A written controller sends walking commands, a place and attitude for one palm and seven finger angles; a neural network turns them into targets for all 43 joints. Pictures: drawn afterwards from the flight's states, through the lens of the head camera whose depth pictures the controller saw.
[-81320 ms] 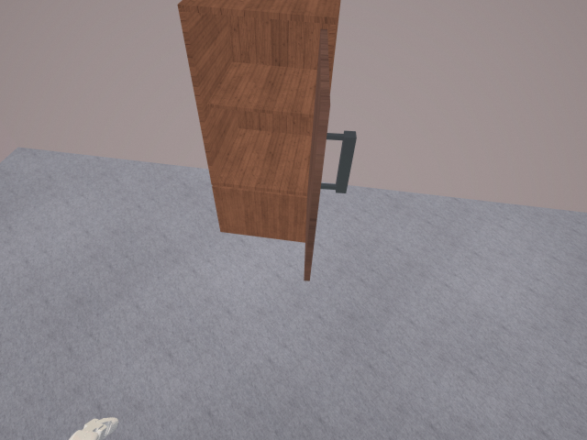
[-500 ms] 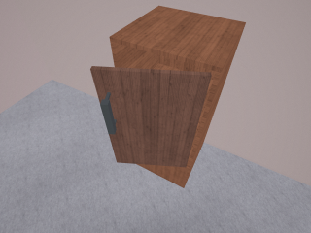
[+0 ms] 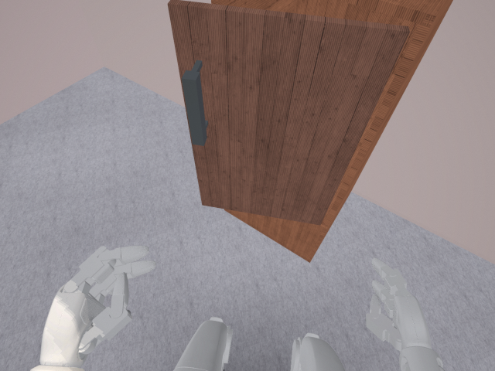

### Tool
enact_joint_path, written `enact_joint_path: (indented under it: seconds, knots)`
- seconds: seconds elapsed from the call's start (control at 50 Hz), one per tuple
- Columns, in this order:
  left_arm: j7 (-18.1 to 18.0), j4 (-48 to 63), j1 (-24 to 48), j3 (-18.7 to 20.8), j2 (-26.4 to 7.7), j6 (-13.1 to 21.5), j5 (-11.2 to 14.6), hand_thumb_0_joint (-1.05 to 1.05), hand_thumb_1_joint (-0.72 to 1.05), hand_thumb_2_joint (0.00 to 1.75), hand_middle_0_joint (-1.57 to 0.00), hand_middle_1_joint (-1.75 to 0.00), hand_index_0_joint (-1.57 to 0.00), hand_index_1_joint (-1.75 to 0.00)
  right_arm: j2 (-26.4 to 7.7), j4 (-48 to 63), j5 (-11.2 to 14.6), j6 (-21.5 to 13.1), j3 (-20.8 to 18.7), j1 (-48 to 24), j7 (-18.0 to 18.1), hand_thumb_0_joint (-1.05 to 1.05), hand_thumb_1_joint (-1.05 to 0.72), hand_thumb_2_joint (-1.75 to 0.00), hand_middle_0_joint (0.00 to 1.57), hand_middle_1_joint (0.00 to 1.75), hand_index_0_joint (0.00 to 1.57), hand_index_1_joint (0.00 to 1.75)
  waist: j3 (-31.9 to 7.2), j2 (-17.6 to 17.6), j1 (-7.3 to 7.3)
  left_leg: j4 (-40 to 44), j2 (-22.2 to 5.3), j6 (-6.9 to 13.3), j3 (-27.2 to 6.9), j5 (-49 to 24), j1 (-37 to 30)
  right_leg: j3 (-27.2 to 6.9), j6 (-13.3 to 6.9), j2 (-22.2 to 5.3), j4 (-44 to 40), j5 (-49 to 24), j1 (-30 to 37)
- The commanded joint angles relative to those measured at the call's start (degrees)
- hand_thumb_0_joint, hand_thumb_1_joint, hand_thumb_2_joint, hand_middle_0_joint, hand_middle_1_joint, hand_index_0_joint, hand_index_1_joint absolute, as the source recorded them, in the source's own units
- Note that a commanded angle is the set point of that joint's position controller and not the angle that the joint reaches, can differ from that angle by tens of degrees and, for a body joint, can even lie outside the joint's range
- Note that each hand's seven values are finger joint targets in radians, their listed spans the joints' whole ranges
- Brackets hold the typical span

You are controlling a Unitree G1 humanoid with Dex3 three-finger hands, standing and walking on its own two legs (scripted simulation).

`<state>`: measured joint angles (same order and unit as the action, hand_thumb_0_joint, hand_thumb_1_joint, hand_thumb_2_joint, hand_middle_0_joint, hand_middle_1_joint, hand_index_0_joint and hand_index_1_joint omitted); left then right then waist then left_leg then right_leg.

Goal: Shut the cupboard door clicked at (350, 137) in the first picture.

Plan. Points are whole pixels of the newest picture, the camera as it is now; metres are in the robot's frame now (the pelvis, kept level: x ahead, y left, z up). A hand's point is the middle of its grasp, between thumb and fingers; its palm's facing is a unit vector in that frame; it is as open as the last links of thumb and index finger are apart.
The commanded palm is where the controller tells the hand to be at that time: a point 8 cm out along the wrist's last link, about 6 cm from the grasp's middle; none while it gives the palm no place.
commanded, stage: raise the hand and make a fist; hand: left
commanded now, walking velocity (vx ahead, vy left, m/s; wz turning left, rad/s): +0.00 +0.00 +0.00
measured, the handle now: (198, 104) +0.57 +0.18 +0.09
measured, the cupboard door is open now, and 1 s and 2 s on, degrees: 24 24 24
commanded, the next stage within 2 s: bring the fist close to the handle in 1.34 s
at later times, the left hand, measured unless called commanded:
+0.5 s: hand (153, 268) +0.24 +0.17 +0.06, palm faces -0.12 -0.99 -0.02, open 3.3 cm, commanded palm +0.22 +0.24 +0.07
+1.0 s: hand (137, 235) +0.27 +0.19 +0.10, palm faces -0.01 -1.00 -0.06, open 3.1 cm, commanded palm +0.24 +0.24 +0.09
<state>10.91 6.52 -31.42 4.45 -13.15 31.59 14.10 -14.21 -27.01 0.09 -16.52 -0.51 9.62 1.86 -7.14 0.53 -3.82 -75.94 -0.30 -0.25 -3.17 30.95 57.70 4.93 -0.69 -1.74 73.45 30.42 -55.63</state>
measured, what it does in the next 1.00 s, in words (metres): stands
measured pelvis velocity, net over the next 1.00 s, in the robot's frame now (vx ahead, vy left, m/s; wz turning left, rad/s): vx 0.04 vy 0.00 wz -0.02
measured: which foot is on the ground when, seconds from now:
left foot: down 0.00-1.00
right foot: down 0.00-1.00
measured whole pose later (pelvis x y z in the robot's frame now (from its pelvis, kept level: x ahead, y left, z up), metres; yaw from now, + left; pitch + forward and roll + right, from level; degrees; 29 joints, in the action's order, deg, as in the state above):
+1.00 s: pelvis +0.04 +0.00 +0.02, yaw -1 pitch +15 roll -3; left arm 14.5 5.6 -22.2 10.7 -14.8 22.5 17.2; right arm -13.3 -27.3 0.9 -8.9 0.8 15.3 3.1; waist -8.8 1.8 -0.3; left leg -70.2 -1.3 -0.1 -2.5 32.1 53.2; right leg 4.2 -0.3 -0.5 66.9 30.6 -51.4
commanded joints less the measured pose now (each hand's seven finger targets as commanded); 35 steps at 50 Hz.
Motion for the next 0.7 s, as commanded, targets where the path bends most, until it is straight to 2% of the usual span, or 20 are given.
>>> enact_joint_path:
  seconds: [0.0, 0.04, 0.06, 0.08, 0.1, 0.14, 0.16, 0.18, 0.22, 0.28, 0.32, 0.36, 0.42, 0.46, 0.52, 0.54, 0.56, 0.6, 0.66, 0.68]
  knots:
    - [4.46, 11.14, 12.19, -4.73, -1.3, 1.78, -0.32, 0.0, 0.9, 0.9, -0.73, -0.88, -0.73, -0.88, -7.36, 5.78, 0.92, -2.79, -2.16, 1.02, 1.85, 0.0, -0.9, -0.9, 0.2, 0.3, 0.2, 0.3, -6.79, -0.7, 8.34, 12.37, 0.38, 2.08, -2.16, 3.76, -3.56, -4.16, -0.92, 2.87, -14.16, 5.7, 0.49]
    - [6.36, 5.3, 6.42, -2.45, -2.58, -5.13, -0.95, 0.0, 0.9, 0.9, -0.77, -0.92, -0.77, -0.92, -7.35, 6.69, 1.92, -1.55, -2.6, 1.23, 2.11, 0.0, -0.9, -0.9, 0.2, 0.3, 0.2, 0.3, -8.11, -4.78, 6.54, 13.28, 0.35, 1.99, -1.55, 3.43, -2.05, -4.54, -0.53, 2.41, -15.93, 7.32, 2.97]
    - [6.7, 2.05, 3.05, 0.88, -4.78, -8.96, -1.17, 0.0, 0.9, 0.9, -0.79, -0.94, -0.79, -0.94, -7.13, 7.17, 2.44, -0.66, -2.76, 0.37, 2.16, 0.0, -0.9, -0.9, 0.2, 0.3, 0.2, 0.3, -9.44, -3.95, 4.18, 14.17, 0.72, 1.92, -0.9, 1.94, -2.24, -4.8, -0.79, 2.32, -16.33, 7.0, 5.53]
    - [7.0, 4.65, 2.24, 1.65, -4.64, -11.98, -0.3, 0.0, 0.9, 0.9, -0.81, -0.96, -0.81, -0.96, -6.83, 8.64, 2.84, 0.25, -2.66, 0.08, 2.09, 0.0, -0.9, -0.9, 0.2, 0.3, 0.2, 0.3, -12.21, -3.48, 2.93, 15.35, 1.09, 1.79, -0.47, 0.42, -3.42, -4.58, -0.66, 1.87, -16.48, 5.75, 8.26]
    - [6.51, 6.76, 2.32, 4.5, -6.66, -14.62, 0.26, 0.0, 0.9, 0.9, -0.82, -0.98, -0.82, -0.98, -6.48, 9.65, 2.98, 1.21, -2.79, -1.01, 2.25, 0.0, -0.9, -0.9, 0.2, 0.3, 0.2, 0.3, -13.87, -3.6, 1.48, 16.3, 1.31, 1.65, -0.14, -1.14, -4.32, -4.56, -0.61, 1.68, -16.74, 4.65, 10.93]
    - [3.95, 12.72, 2.18, 9.24, -7.9, -16.58, 2.09, 0.0, 0.9, 0.9, -0.86, -1.02, -0.86, -1.02, -5.2, 10.78, 2.62, 2.43, -2.78, -1.8, 2.44, 0.0, -0.9, -0.9, 0.2, 0.3, 0.2, 0.3, -18.64, -2.96, -0.72, 16.62, 1.56, 1.52, 0.43, -7.16, -7.06, -4.13, -0.67, 1.88, -15.73, -1.38, 15.69]
    - [1.87, 14.01, 1.67, 11.82, -8.8, -16.09, 2.57, 0.0, 0.9, 0.9, -0.88, -1.04, -0.88, -1.04, -4.48, 10.53, 2.31, 2.78, -2.61, -2.54, 2.64, 0.0, -0.9, -0.9, 0.2, 0.3, 0.2, 0.3, -19.15, -2.65, -1.76, 16.55, 1.33, 1.45, 0.44, -10.06, -7.83, -3.26, -0.92, 2.44, -14.57, -4.92, 16.87]
    - [0.37, 17.44, 2.44, 11.25, -7.04, -14.45, 3.24, 0.0, 0.9, 0.9, -0.9, -1.06, -0.9, -1.06, -3.81, 10.51, 2.0, 2.67, -2.56, -1.51, 2.55, 0.0, -0.9, -0.9, 0.2, 0.3, 0.2, 0.3, -20.47, -1.58, -1.41, 16.5, 1.17, 1.34, 0.47, -13.66, -9.64, -2.57, -0.92, 2.38, -13.68, -9.96, 17.58]
    - [-1.84, 18.52, 2.74, 10.42, -5.5, -9.86, 3.36, 0.0, 0.9, 0.9, -0.93, -1.1, -0.93, -1.1, -3.09, 8.86, 1.44, 2.45, -2.48, -0.13, 2.13, 0.0, -0.9, -0.9, 0.2, 0.3, 0.2, 0.3, -18.87, -0.09, -0.57, 16.27, 0.77, 0.83, 0.23, -17.72, -11.18, -1.39, -1.14, 2.69, -12.04, -14.95, 15.7]
    - [-1.34, 16.64, 5.19, 4.77, -3.28, -3.12, 1.36, 0.0, 0.9, 0.9, -0.99, -1.16, -0.99, -1.16, -4.21, 6.58, 0.52, 1.51, -2.4, 0.72, 1.41, 0.0, -0.9, -0.9, 0.2, 0.3, 0.2, 0.3, -14.63, 2.74, 2.9, 14.06, 0.43, 0.74, -0.06, -17.14, -10.27, -1.15, -1.2, 2.63, -10.61, -13.6, 8.81]
    - [1.28, 12.17, 5.18, 0.58, -0.93, -1.34, 0.86, 0.0, 0.9, 0.9, -1.02, -1.2, -1.02, -1.2, -5.43, 5.86, 0.59, 1.26, -2.58, 1.45, 1.1, 0.0, -0.9, -0.9, 0.2, 0.3, 0.2, 0.3, -10.78, 1.84, 5.44, 13.68, 0.29, 0.72, -0.46, -13.02, -8.98, -0.99, -1.09, 2.64, -11.35, -9.42, 5.04]
    - [4.33, 8.88, 4.63, -1.45, -0.65, -2.39, 0.74, 0.0, 0.9, 0.9, -1.06, -1.24, -1.06, -1.24, -6.47, 6.33, 1.13, 1.11, -2.77, 1.84, 1.31, 0.0, -0.9, -0.9, 0.2, 0.3, 0.2, 0.3, -8.02, 0.97, 6.33, 14.41, 0.31, 1.07, -0.91, -9.67, -7.76, -1.49, -1.24, 2.59, -12.88, -6.15, 4.32]
    - [6.59, 9.15, 3.83, 3.21, -5.9, -5.61, 1.11, 0.0, 0.9, 0.9, -1.12, -1.3, -1.12, -1.3, -7.48, 8.18, 1.89, 1.4, -3.37, 2.27, 1.85, 0.0, -0.9, -0.9, 0.2, 0.3, 0.2, 0.3, -11.6, -0.4, 4.56, 15.88, 0.57, 1.24, -0.61, -7.48, -7.72, -2.46, -1.18, 2.31, -14.61, -3.63, 7.57]
    - [5.54, 12.46, 4.86, 8.4, -10.1, -6.88, 1.73, 0.0, 0.9, 0.9, -1.15, -1.34, -1.15, -1.34, -7.01, 8.73, 1.79, 2.05, -3.43, 1.9, 2.24, 0.0, -0.9, -0.9, 0.2, 0.3, 0.2, 0.3, -15.1, 2.2, 2.68, 16.18, 0.87, 1.31, -0.05, -9.9, -8.98, -2.73, -1.4, 2.57, -14.06, -5.98, 10.32]
    - [2.48, 19.24, 4.78, 11.01, -9.18, -5.78, 3.35, 0.0, 0.9, 0.9, -1.21, -1.4, -1.21, -1.4, -5.61, 9.83, 1.41, 3.14, -3.1, 1.89, 2.2, 0.0, -0.9, -0.9, 0.2, 0.3, 0.2, 0.3, -19.67, 5.77, 0.66, 17.2, 0.75, 0.7, 0.08, -17.3, -14.14, -1.25, -1.66, 2.86, -12.0, -13.16, 13.31]
    - [1.36, 19.15, 4.2, 11.3, -8.52, -5.32, 3.87, 0.0, 0.9, 0.9, -1.23, -1.42, -1.23, -1.42, -5.07, 9.69, 1.25, 3.52, -3.0, 2.3, 2.03, 0.0, -0.9, -0.9, 0.2, 0.3, 0.2, 0.3, -19.42, 5.58, 0.7, 17.09, 0.76, 0.52, 0.19, -19.32, -14.78, -1.02, -1.59, 3.0, -12.0, -15.28, 13.92]
    - [0.38, 18.83, 4.39, 11.9, -8.75, -5.05, 3.81, 0.0, 0.9, 0.9, -1.24, -1.44, -1.24, -1.44, -5.04, 9.59, 1.02, 3.95, -2.81, 2.34, 1.94, 0.0, -0.9, -0.9, 0.2, 0.3, 0.2, 0.3, -18.93, 5.18, 0.81, 16.73, 0.71, 0.61, 0.09, -19.6, -14.11, -0.89, -1.63, 3.42, -11.86, -15.52, 13.87]
    - [0.06, 16.04, 4.47, 8.05, -5.15, -4.57, 3.27, 0.0, 0.9, 0.9, -1.28, -1.48, -1.28, -1.48, -5.28, 9.14, 0.96, 4.35, -2.73, 2.74, 1.54, 0.0, -0.9, -0.9, 0.2, 0.3, 0.2, 0.3, -15.74, 4.57, 2.96, 16.33, 0.42, 0.37, 0.07, -18.68, -13.9, -0.4, -1.22, 3.3, -12.2, -15.27, 11.4]
    - [2.37, 8.24, 5.21, 2.76, -2.19, -6.69, 1.44, 0.0, 0.9, 0.9, -1.3, -1.5, -1.3, -1.5, -6.39, 8.74, 1.16, 5.02, -2.49, 3.04, 1.29, 0.0, -0.9, -0.9, 0.2, 0.3, 0.2, 0.3, -9.04, 1.43, 5.88, 16.65, 0.15, 0.82, -0.32, -12.29, -10.68, -0.43, -0.91, 3.44, -14.39, -10.0, 7.99]
    - [3.49, 6.43, 6.09, 1.91, -2.54, -7.76, 1.01, 0.0, 0.9, 0.9, -1.3, -1.5, -1.3, -1.5, -6.8, 8.94, 1.42, 5.13, -2.43, 3.43, 1.33, 0.0, -0.9, -0.9, 0.2, 0.3, 0.2, 0.3, -7.46, 0.11, 6.3, 16.96, 0.21, 0.89, -0.3, -10.27, -9.47, -0.76, -0.81, 3.18, -15.44, -8.42, 8.1]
